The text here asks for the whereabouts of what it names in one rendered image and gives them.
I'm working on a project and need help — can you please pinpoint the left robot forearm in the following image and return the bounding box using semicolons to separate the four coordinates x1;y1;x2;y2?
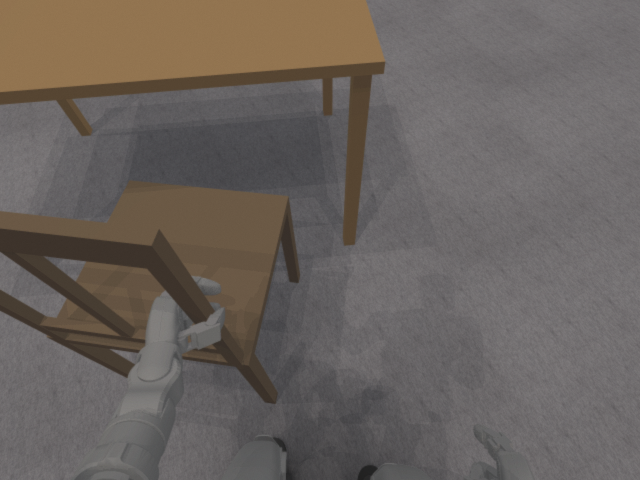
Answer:
70;342;184;480

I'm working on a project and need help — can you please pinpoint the left robot thigh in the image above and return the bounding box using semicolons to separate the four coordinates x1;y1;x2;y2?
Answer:
221;441;287;480

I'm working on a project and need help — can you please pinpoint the table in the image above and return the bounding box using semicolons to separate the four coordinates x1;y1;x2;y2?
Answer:
0;0;385;246

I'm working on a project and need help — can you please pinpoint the left robot shin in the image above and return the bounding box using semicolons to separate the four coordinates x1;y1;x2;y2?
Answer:
253;435;279;446

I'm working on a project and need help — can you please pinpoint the chair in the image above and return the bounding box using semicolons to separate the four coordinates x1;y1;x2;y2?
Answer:
0;180;300;404

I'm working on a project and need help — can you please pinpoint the robot left hand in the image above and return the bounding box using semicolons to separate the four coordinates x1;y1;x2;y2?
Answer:
145;276;225;354

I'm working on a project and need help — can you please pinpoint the robot right hand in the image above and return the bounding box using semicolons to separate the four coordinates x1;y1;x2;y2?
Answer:
464;424;535;480

